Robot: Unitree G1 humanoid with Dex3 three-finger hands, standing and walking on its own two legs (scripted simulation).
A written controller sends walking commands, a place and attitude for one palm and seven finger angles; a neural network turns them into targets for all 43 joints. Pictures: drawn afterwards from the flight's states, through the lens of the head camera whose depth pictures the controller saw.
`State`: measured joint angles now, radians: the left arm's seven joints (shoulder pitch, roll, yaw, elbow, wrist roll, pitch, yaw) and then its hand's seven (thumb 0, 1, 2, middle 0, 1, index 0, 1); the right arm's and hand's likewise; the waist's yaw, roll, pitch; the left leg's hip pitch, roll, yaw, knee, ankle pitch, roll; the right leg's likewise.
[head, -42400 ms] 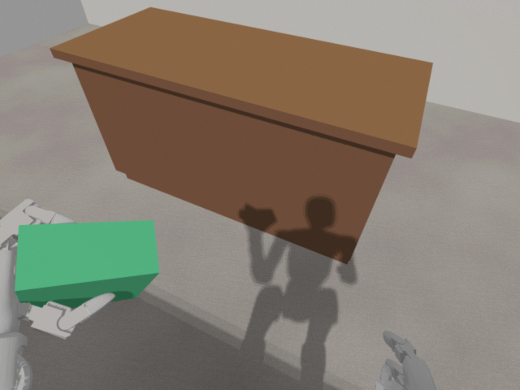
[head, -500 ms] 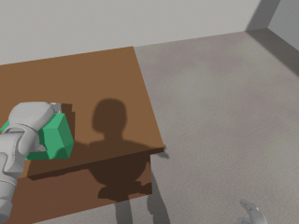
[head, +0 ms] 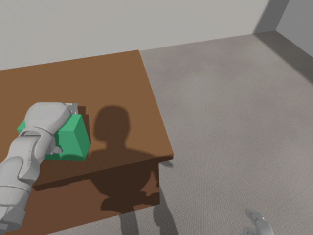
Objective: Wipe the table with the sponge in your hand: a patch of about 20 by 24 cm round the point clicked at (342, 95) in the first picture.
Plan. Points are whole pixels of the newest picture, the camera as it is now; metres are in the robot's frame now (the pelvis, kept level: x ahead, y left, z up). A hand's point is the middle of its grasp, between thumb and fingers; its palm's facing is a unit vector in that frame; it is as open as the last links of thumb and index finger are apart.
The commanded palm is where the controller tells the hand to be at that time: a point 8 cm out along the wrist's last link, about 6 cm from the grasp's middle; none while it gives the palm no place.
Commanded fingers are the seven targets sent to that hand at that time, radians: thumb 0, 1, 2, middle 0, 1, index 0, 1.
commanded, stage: move the sponge above the wiping area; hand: left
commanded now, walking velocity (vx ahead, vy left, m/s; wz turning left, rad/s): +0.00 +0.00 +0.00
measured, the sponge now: (60, 142) +0.32 +0.32 +0.03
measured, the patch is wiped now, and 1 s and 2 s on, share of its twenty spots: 0.00 0.00 0.00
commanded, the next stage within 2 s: lower the sponge onto the table in 0.92 s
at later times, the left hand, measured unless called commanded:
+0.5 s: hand (51, 127) +0.32 +0.31 +0.10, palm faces -0.05 +0.05 -1.00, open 10.2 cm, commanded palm +0.29 +0.35 +0.16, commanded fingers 0.00 0.10 1.30 -1.20 -1.60 -1.20 -1.60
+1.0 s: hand (49, 126) +0.32 +0.32 +0.10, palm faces -0.01 +0.05 -1.00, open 10.2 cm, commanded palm +0.29 +0.35 +0.16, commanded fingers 0.00 0.10 1.30 -1.20 -1.60 -1.20 -1.60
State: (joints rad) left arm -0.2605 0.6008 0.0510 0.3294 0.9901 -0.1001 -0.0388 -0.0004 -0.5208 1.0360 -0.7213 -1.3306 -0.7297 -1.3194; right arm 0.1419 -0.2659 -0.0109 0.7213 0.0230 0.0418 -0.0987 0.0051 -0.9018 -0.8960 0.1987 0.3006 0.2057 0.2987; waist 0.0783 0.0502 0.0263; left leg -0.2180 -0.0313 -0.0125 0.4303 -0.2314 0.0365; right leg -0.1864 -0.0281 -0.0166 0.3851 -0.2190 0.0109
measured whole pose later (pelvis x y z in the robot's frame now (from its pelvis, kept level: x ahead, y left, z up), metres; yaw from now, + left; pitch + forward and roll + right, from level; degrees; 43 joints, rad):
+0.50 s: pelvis +0.01 -0.02 +0.00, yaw +0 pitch +1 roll -1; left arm -0.22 0.65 0.11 0.29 0.97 -0.14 -0.04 0.00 -0.51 1.04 -0.73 -1.34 -0.73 -1.33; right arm 0.14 -0.30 -0.03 0.73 0.02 0.03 -0.11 0.00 -0.90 -0.90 0.20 0.30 0.20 0.30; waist 0.09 0.06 0.02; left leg -0.21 -0.01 -0.03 0.44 -0.25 0.02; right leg -0.18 -0.01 -0.03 0.39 -0.24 0.00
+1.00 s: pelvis +0.00 -0.01 +0.00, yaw +0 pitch +1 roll -1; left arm -0.24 0.64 0.12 0.32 0.98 -0.15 0.02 0.00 -0.51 1.03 -0.73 -1.34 -0.74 -1.33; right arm 0.13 -0.28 -0.03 0.74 0.03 0.04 -0.11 0.00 -0.90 -0.90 0.20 0.30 0.20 0.30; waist 0.09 0.05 0.03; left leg -0.24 -0.01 -0.02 0.46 -0.25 0.02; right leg -0.20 -0.01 -0.02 0.41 -0.23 0.01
